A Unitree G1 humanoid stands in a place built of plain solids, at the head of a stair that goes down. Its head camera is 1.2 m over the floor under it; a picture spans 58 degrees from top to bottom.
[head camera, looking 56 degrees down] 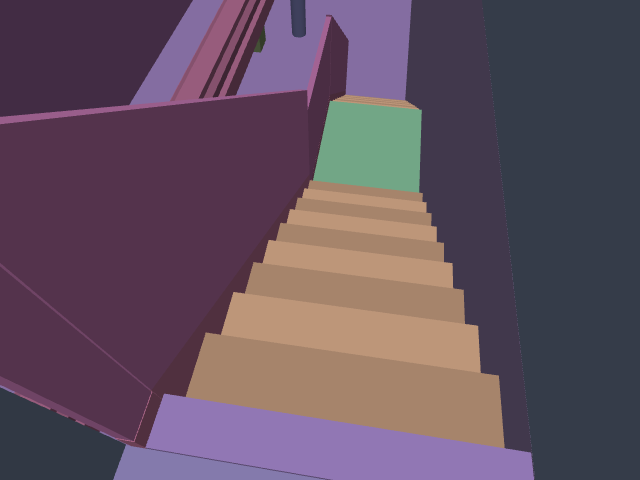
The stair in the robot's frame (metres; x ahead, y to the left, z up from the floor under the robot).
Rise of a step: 0.18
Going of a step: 0.25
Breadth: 0.97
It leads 9 degrees to the right of straight ahead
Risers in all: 10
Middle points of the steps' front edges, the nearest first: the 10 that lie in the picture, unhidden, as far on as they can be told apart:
0.24 -0.05 0.00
0.48 -0.09 -0.18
0.73 -0.13 -0.35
0.97 -0.17 -0.53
1.22 -0.20 -0.71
1.46 -0.24 -0.89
1.70 -0.28 -1.06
1.95 -0.31 -1.24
2.19 -0.35 -1.42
2.44 -0.39 -1.59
